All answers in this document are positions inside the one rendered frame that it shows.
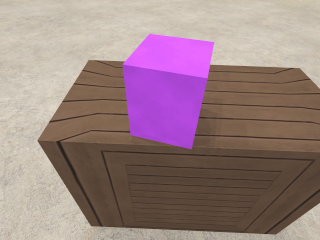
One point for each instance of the pedestal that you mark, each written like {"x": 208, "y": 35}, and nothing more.
{"x": 254, "y": 166}

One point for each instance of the carton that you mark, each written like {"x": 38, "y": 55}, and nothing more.
{"x": 165, "y": 80}

